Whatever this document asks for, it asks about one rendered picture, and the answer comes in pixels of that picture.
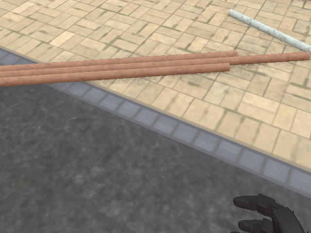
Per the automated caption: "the robot right hand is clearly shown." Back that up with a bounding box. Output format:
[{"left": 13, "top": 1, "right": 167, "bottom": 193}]
[{"left": 230, "top": 193, "right": 309, "bottom": 233}]

